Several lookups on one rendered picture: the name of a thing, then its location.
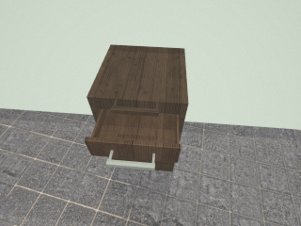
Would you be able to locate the drawer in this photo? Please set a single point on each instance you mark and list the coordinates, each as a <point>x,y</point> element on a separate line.
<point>136,136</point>

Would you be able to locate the handle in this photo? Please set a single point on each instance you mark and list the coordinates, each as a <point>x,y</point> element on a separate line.
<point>134,111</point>
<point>130,164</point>

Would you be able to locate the cabinet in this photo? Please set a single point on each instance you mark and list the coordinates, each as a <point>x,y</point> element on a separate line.
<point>142,77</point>

